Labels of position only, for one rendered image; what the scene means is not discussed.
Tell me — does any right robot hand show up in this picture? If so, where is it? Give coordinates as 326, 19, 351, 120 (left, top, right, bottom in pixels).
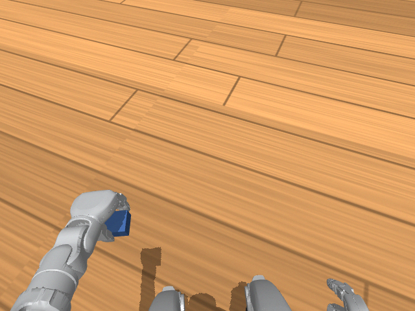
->
327, 279, 369, 311

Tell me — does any left robot arm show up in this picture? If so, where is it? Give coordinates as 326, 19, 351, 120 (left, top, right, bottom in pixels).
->
10, 216, 101, 311

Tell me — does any left robot hand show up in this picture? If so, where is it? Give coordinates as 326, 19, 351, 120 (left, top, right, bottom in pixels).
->
70, 190, 130, 242

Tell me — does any small box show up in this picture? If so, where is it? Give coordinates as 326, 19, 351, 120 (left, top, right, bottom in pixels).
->
105, 210, 131, 236

